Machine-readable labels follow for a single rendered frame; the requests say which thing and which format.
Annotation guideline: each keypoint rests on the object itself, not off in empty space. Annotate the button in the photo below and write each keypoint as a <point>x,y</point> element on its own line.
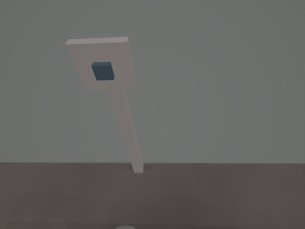
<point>102,70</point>

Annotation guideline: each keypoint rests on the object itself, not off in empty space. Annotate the panel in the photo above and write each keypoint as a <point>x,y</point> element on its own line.
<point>117,50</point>

